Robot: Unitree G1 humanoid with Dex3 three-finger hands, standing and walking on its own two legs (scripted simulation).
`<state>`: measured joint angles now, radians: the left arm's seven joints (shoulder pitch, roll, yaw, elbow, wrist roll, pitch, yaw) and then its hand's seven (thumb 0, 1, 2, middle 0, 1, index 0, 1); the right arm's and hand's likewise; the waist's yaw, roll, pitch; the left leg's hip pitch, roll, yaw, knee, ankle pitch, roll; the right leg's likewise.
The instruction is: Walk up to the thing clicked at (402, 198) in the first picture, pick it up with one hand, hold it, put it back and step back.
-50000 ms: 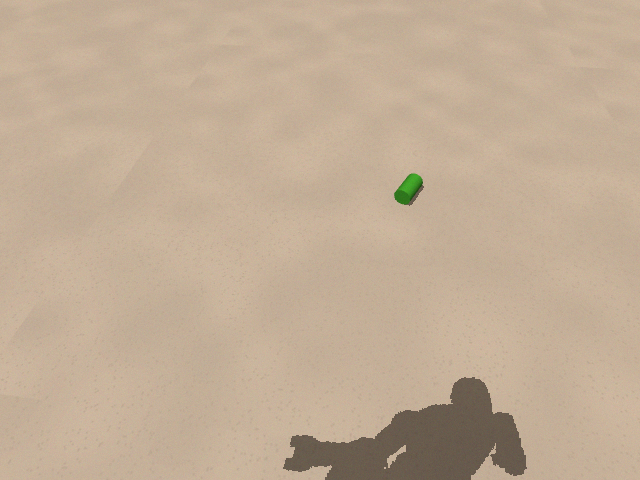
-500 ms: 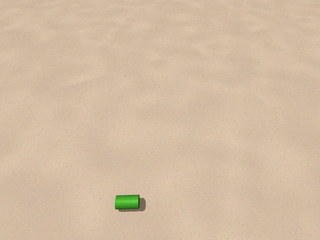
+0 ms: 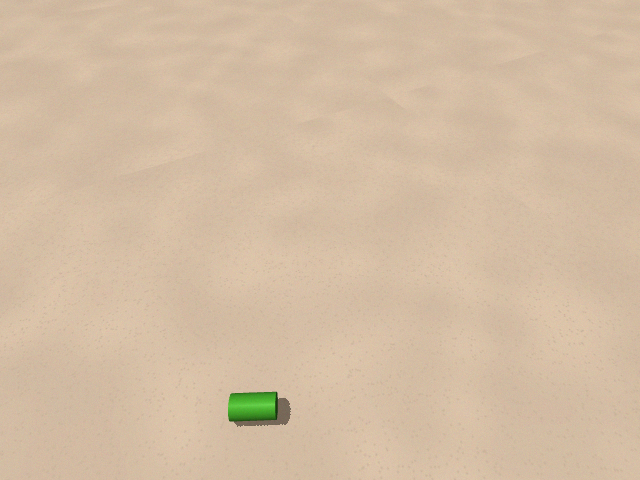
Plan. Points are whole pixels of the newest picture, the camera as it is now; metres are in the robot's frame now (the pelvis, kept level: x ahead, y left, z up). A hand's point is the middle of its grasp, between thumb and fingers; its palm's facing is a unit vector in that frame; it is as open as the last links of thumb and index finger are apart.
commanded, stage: stand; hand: left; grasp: from above
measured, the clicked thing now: (253, 406) +0.44 +0.23 -0.74
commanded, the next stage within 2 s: step back in 0.74 s
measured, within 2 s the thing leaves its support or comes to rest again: neither
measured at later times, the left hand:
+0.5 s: hand out of the picture +0.07 +0.25 -0.16, palm faces +0.00 -0.94 -0.33, open 7.3 cm
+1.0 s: hand out of the picture +0.07 +0.26 -0.17, palm faces -0.02 -0.91 -0.40, open 7.3 cm
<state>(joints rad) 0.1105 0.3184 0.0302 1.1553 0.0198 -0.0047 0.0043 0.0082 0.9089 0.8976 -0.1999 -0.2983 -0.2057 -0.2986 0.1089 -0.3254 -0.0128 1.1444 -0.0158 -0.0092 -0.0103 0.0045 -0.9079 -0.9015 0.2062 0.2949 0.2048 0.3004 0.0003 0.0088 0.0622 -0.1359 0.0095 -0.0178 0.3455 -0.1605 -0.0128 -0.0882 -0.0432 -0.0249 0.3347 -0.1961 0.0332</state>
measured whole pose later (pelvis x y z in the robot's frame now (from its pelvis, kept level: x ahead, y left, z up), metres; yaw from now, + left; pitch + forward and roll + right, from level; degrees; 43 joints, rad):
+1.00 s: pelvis -0.04 -0.01 -0.02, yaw +0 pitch -1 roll +0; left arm 0.08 0.39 0.06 0.99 0.01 0.02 0.01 0.01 0.91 0.90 -0.20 -0.30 -0.21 -0.30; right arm 0.04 -0.40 -0.05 1.00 0.01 0.05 0.01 0.00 -0.91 -0.90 0.21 0.30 0.21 0.30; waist -0.02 0.02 0.16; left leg -0.35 0.02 -0.04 0.61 -0.24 0.01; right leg -0.31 -0.03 -0.03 0.61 -0.28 0.01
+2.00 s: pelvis -0.26 +0.04 -0.03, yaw -1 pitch -2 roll +2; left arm 0.10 0.39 0.06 0.75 0.02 0.05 0.01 0.01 0.91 0.90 -0.20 -0.30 -0.21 -0.30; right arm 0.16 -0.38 -0.05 0.88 -0.02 0.03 -0.01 0.01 -0.91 -0.90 0.21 0.29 0.20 0.30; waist 0.00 -0.05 0.20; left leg -0.25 -0.07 -0.02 0.64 -0.34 0.02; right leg -0.43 -0.03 0.05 0.72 -0.28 0.00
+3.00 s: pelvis -0.61 +0.00 -0.03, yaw -5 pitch -2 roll +0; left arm 0.21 0.40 0.07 0.89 0.03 0.03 0.00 0.01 0.91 0.90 -0.20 -0.30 -0.21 -0.30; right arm 0.11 -0.37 -0.05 0.83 -0.04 0.03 0.00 0.01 -0.90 -0.90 0.21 0.30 0.21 0.30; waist 0.01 -0.02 0.13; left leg -0.40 0.04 0.03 0.61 -0.19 0.02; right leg -0.22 0.02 0.06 0.71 -0.49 0.00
